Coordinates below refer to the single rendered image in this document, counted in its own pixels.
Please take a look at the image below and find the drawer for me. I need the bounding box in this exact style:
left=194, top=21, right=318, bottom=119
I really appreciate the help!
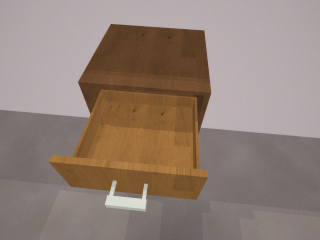
left=48, top=89, right=209, bottom=200

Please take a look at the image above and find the handle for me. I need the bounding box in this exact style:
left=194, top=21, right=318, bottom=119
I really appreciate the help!
left=105, top=180, right=148, bottom=212

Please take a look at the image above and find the cabinet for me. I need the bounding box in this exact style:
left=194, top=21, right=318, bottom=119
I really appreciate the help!
left=78, top=24, right=211, bottom=133

